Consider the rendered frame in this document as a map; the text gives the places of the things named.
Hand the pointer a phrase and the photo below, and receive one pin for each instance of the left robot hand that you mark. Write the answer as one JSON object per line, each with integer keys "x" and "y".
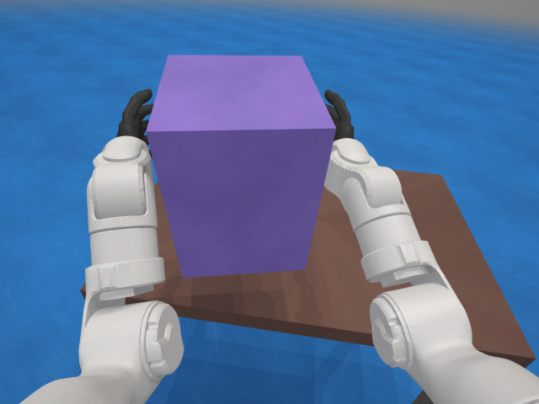
{"x": 134, "y": 113}

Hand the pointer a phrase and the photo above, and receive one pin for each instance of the table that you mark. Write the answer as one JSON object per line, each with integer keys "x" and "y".
{"x": 331, "y": 298}

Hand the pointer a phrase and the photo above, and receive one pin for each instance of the right robot hand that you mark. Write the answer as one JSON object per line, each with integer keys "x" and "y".
{"x": 340, "y": 116}

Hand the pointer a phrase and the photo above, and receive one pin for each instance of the right robot upper arm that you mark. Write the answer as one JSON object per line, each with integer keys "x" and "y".
{"x": 423, "y": 330}

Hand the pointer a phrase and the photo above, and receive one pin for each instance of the left robot forearm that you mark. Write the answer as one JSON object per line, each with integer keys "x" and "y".
{"x": 122, "y": 222}

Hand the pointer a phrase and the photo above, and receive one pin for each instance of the carton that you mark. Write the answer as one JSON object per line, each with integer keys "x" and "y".
{"x": 241, "y": 146}

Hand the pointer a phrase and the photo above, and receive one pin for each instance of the right robot forearm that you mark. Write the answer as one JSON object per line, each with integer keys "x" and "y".
{"x": 392, "y": 250}

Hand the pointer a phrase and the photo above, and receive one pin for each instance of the left robot upper arm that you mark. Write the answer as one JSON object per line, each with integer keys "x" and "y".
{"x": 125, "y": 352}

